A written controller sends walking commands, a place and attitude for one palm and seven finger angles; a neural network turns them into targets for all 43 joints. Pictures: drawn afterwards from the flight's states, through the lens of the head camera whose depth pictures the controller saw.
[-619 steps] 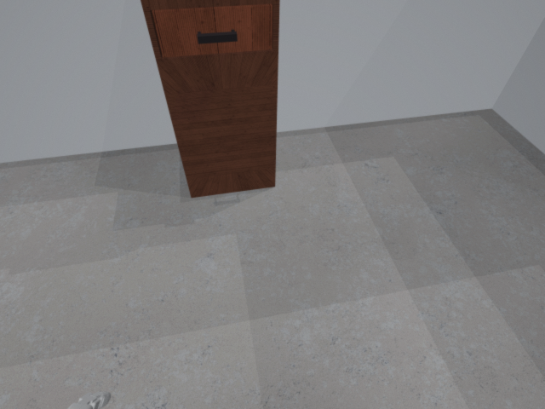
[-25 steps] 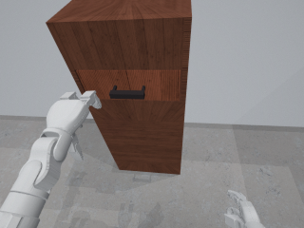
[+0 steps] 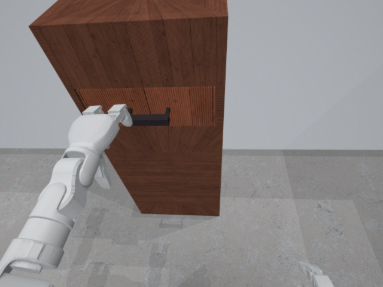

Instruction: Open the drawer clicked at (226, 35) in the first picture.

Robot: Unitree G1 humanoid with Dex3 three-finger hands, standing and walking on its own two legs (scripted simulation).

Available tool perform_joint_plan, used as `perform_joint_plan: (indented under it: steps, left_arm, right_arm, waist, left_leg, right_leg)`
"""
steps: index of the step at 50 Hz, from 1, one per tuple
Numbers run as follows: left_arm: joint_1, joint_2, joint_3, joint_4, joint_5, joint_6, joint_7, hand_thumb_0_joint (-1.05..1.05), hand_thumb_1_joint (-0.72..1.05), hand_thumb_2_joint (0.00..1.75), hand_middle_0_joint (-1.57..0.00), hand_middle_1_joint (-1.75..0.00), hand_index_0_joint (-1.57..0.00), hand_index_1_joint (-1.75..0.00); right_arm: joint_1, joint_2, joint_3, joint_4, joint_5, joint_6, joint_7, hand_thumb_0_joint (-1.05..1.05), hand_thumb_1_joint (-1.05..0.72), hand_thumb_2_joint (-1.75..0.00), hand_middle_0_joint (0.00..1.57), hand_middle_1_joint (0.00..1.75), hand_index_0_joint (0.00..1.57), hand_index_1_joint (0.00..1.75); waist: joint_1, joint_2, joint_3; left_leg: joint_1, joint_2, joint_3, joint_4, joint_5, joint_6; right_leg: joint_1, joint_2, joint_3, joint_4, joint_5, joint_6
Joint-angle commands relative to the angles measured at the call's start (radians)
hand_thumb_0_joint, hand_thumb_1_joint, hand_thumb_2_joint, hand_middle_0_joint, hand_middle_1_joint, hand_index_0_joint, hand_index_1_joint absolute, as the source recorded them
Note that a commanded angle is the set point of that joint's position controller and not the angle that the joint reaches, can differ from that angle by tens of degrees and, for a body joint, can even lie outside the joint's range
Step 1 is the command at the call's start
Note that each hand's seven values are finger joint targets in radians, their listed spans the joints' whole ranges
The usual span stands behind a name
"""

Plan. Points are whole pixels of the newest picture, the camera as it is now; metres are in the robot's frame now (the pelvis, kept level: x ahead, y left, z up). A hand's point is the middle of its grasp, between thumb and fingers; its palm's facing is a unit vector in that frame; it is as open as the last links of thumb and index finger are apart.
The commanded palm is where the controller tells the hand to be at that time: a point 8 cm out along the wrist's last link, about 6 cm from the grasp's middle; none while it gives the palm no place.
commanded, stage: move the hooked fingers above the handle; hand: left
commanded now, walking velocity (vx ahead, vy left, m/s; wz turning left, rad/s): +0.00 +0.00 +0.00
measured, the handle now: (147, 115) +0.55 +0.19 +0.02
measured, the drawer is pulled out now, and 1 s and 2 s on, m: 0.00 0.00 0.00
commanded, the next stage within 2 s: lower the fingers behind the handle in 1.56 s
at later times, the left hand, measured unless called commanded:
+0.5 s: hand (127, 129) +0.43 +0.20 +0.09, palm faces -0.02 -0.04 -1.00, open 13.8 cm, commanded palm +0.42 +0.21 +0.15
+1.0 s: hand (142, 112) +0.50 +0.18 +0.08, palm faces -0.03 -0.03 -1.00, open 13.7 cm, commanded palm +0.48 +0.19 +0.13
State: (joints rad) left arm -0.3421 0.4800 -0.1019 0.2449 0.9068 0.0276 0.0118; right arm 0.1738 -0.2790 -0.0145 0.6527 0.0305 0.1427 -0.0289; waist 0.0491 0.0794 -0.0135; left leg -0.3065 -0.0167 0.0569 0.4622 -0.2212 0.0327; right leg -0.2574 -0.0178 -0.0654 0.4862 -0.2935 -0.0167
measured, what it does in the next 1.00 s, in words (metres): stands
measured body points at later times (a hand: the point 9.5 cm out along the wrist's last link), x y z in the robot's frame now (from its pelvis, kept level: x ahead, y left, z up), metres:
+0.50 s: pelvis +0.01 +0.00 -0.01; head +0.05 -0.03 +0.44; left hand +0.43 +0.20 +0.14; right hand +0.13 -0.25 -0.14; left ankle +0.01 +0.10 -0.74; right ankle -0.03 -0.10 -0.74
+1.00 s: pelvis +0.02 -0.01 -0.01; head +0.08 -0.03 +0.43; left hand +0.49 +0.18 +0.13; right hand +0.03 -0.28 -0.15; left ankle +0.01 +0.10 -0.74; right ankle -0.03 -0.11 -0.74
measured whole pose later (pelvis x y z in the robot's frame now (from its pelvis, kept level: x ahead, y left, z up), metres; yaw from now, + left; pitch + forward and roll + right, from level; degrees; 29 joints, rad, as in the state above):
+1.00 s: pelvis +0.02 -0.01 -0.01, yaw -2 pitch +13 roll +0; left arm -0.83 0.45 -0.08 0.93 1.03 0.00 0.15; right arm 0.36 -0.27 -0.06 0.70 0.02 0.15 -0.03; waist -0.07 0.06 -0.10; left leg -0.52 0.01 0.07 0.59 -0.29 0.02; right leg -0.48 0.01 -0.04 0.59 -0.34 -0.03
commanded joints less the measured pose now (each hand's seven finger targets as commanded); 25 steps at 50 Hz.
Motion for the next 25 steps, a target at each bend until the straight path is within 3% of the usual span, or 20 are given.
perform_joint_plan:
  steps: [1,2,4,5,6,8,11,13,15,22,25]
  left_arm:
    - [-0.440,0.239,0.138,-0.137,0.021,0.001,0.069,0.00,-0.50,0.30,-0.30,-1.20,-0.30,-1.20]
    - [-0.460,0.250,0.142,-0.138,0.025,0.000,0.075,0.00,-0.50,0.30,-0.30,-1.20,-0.30,-1.20]
    - [-0.496,0.214,0.107,-0.123,0.029,0.000,0.081,0.00,-0.50,0.30,-0.30,-1.20,-0.30,-1.20]
    - [-0.499,0.196,0.092,-0.117,0.028,0.002,0.082,0.00,-0.50,0.30,-0.30,-1.20,-0.30,-1.20]
    - [-0.485,0.214,0.112,-0.088,0.030,0.008,0.083,0.00,-0.50,0.30,-0.30,-1.20,-0.30,-1.20]
    - [-0.513,0.163,0.061,-0.066,0.034,0.017,0.081,0.00,-0.50,0.30,-0.30,-1.20,-0.30,-1.20]
    - [-0.521,0.183,0.078,0.015,0.046,0.039,0.080,0.00,-0.50,0.30,-0.30,-1.20,-0.30,-1.20]
    - [-0.559,0.169,0.063,0.010,0.050,0.040,0.081,0.00,-0.50,0.30,-0.30,-1.20,-0.30,-1.20]
    - [-0.548,0.212,0.106,0.035,0.057,0.040,0.087,0.00,-0.50,0.30,-0.30,-1.20,-0.30,-1.20]
    - [-0.651,0.177,0.065,0.134,0.065,0.029,0.097,0.00,-0.50,0.30,-0.30,-1.20,-0.30,-1.20]
    - [-0.722,0.177,0.057,0.151,0.069,0.010,0.106,0.00,-0.50,0.30,-0.30,-1.20,-0.30,-1.20]
  right_arm:
    - [-0.072,-0.104,-0.037,-0.131,0.004,-0.047,-0.011,0.00,-0.90,-0.90,0.20,0.30,0.20,0.30]
    - [-0.069,-0.103,-0.039,-0.129,0.004,-0.048,-0.013,0.00,-0.90,-0.90,0.20,0.30,0.20,0.30]
    - [-0.055,-0.099,-0.042,-0.124,0.005,-0.046,-0.011,0.00,-0.90,-0.90,0.20,0.30,0.20,0.30]
    - [-0.049,-0.098,-0.045,-0.125,0.003,-0.047,-0.010,0.00,-0.90,-0.90,0.20,0.30,0.20,0.30]
    - [-0.043,-0.101,-0.046,-0.122,0.004,-0.045,-0.009,0.00,-0.90,-0.90,0.20,0.30,0.20,0.30]
    - [-0.039,-0.099,-0.045,-0.121,0.006,-0.040,-0.004,0.00,-0.90,-0.90,0.20,0.30,0.20,0.30]
    - [-0.025,-0.108,-0.045,-0.116,0.004,-0.028,-0.004,0.00,-0.90,-0.90,0.20,0.30,0.20,0.30]
    - [-0.023,-0.103,-0.045,-0.120,0.004,-0.026,-0.004,0.00,-0.90,-0.90,0.20,0.30,0.20,0.30]
    - [-0.015,-0.105,-0.045,-0.119,0.002,-0.021,-0.004,0.00,-0.90,-0.90,0.20,0.30,0.20,0.30]
    - [0.021,-0.107,-0.050,-0.107,0.005,-0.015,-0.009,0.00,-0.90,-0.90,0.20,0.30,0.20,0.30]
    - [0.048,-0.105,-0.057,-0.098,0.002,-0.018,-0.015,0.00,-0.90,-0.90,0.20,0.30,0.20,0.30]
  waist:
    - [-0.008,-0.088,-0.330]
    - [-0.009,-0.071,-0.353]
    - [-0.020,-0.040,-0.359]
    - [-0.021,-0.044,-0.372]
    - [-0.020,-0.063,-0.368]
    - [-0.030,-0.048,-0.354]
    - [-0.029,-0.093,-0.351]
    - [-0.029,-0.081,-0.371]
    - [-0.019,-0.094,-0.389]
    - [-0.051,-0.103,-0.363]
    - [-0.060,-0.077,-0.411]
  left_leg:
    - [0.148,-0.018,-0.037,-0.008,0.290,0.013]
    - [0.153,-0.020,-0.038,-0.002,0.298,0.015]
    - [0.168,-0.017,-0.043,0.008,0.324,0.011]
    - [0.177,-0.016,-0.042,0.014,0.344,0.012]
    - [0.169,-0.015,-0.042,0.016,0.349,0.011]
    - [0.168,-0.011,-0.046,0.019,0.361,0.008]
    - [0.143,-0.011,-0.042,0.023,0.344,0.009]
    - [0.151,-0.008,-0.040,0.029,0.360,0.012]
    - [0.138,-0.010,-0.040,0.035,0.388,0.012]
    - [0.109,-0.009,-0.032,0.046,0.339,0.016]
    - [0.125,-0.014,-0.030,0.062,0.354,0.018]
  right_leg:
    - [0.072,0.029,0.045,-0.031,0.302,-0.016]
    - [0.074,0.029,0.048,-0.024,0.313,-0.016]
    - [0.049,0.033,0.041,-0.013,0.321,-0.020]
    - [0.051,0.033,0.041,-0.008,0.341,-0.020]
    - [0.055,0.035,0.041,-0.008,0.341,-0.020]
    - [0.025,0.036,0.033,0.001,0.342,-0.022]
    - [0.030,0.037,0.034,0.001,0.335,-0.021]
    - [0.029,0.035,0.035,0.010,0.356,-0.022]
    - [0.051,0.037,0.037,0.023,0.387,-0.023]
    - [0.008,0.037,0.038,0.021,0.363,-0.020]
    - [0.006,0.036,0.044,0.030,0.386,-0.020]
